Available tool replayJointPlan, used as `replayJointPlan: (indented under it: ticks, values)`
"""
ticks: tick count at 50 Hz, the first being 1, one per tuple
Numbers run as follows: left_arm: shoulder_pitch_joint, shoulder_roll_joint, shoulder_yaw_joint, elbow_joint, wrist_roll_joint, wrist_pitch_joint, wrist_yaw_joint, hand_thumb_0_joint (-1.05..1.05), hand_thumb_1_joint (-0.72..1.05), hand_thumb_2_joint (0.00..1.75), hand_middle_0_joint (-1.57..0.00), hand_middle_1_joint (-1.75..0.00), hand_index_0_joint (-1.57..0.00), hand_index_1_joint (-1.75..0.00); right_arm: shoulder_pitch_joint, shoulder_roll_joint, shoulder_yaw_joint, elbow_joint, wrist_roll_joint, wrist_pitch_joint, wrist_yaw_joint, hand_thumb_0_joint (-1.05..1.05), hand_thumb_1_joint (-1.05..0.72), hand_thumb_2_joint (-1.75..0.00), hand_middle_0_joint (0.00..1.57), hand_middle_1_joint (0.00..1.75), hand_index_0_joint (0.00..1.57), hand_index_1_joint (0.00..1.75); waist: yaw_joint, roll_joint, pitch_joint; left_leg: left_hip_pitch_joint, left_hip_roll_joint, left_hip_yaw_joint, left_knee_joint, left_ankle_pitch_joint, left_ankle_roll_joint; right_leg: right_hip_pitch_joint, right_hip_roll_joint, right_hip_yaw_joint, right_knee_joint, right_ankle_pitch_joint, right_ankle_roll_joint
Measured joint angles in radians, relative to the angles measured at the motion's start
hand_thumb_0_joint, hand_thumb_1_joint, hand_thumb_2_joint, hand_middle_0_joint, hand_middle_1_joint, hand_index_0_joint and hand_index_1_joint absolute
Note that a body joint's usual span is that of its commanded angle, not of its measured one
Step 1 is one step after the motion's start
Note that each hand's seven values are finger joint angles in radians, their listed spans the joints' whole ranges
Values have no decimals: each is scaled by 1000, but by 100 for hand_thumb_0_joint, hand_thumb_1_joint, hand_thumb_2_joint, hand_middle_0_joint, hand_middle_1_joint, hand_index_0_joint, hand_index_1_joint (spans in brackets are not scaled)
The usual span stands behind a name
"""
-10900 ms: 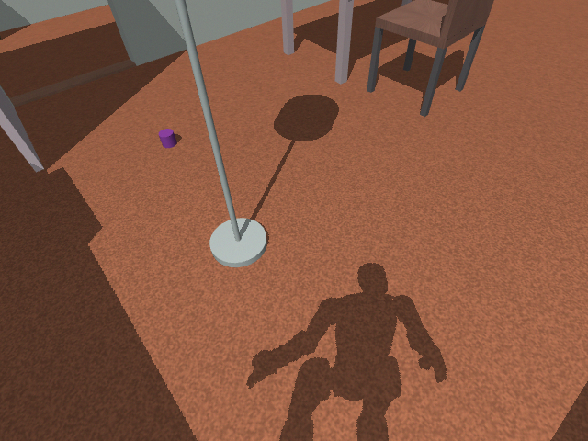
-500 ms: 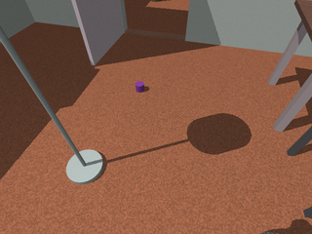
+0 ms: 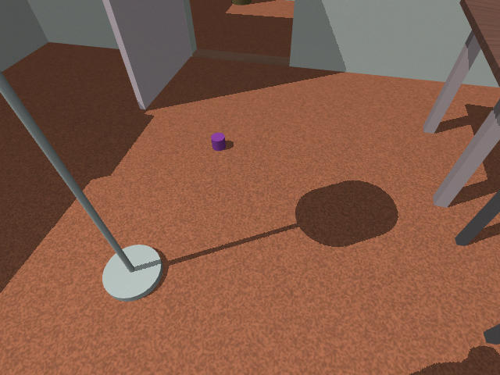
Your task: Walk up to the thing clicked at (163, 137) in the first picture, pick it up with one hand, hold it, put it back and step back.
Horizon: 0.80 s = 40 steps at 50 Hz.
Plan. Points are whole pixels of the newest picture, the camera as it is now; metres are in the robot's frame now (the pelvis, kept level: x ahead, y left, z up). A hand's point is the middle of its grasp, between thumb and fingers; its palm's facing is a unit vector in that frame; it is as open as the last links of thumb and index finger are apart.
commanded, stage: stand
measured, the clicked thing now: (218, 141) +1.49 +0.22 -0.74
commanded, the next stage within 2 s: walk up in 1.86 s
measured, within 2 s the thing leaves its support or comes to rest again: neither
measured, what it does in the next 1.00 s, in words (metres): stands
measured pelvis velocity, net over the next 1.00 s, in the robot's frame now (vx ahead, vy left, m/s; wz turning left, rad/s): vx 0.01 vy -0.01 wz -0.01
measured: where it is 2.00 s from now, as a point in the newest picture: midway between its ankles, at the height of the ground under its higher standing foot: outside the picture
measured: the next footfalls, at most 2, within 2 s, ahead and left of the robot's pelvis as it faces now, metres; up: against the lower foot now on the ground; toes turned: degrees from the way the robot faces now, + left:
none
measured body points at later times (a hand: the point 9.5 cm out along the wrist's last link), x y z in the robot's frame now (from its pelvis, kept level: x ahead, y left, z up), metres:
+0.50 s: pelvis +0.01 -0.01 +0.00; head +0.02 -0.01 +0.45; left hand +0.09 +0.29 -0.13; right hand +0.10 -0.31 -0.13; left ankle +0.02 +0.13 -0.75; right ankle +0.00 -0.12 -0.75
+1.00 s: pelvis +0.01 -0.01 +0.00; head +0.02 -0.01 +0.45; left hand +0.09 +0.29 -0.13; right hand +0.09 -0.32 -0.13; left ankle +0.02 +0.13 -0.75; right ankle +0.00 -0.12 -0.75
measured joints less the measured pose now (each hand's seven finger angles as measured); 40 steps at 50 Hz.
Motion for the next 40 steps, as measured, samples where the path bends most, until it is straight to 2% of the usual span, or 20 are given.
replayJointPlan:
  ticks: [22,40]
  values:
    - [-4,3,0,-9,-1,-2,1,0,91,90,-20,-30,-20,-30,-29,-16,9,-18,3,-7,-5,0,-90,-90,20,30,21,30,7,9,-7,28,14,2,-17,-11,-11,23,13,2,-12,-12,-10]
    - [-1,6,-2,-12,0,-4,2,0,91,90,-20,-30,-20,-30,-10,-25,11,-22,3,-2,-5,0,-90,-90,20,30,21,30,2,13,-6,40,25,0,-23,-13,-19,38,25,-1,-24,-10,-19]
